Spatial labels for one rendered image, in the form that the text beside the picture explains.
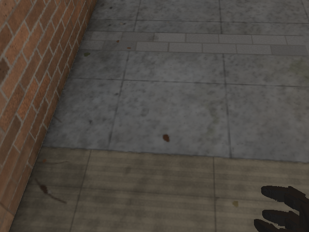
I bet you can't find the right robot hand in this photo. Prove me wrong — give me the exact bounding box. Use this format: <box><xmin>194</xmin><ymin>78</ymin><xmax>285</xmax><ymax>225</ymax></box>
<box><xmin>254</xmin><ymin>186</ymin><xmax>309</xmax><ymax>232</ymax></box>

